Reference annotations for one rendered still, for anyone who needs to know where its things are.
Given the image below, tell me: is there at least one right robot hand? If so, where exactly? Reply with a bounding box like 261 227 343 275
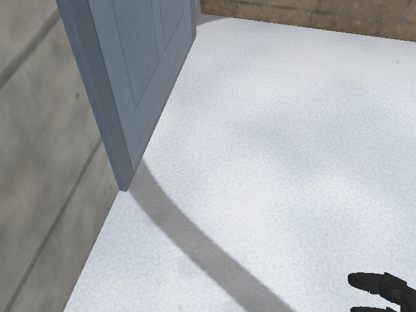
348 272 416 312

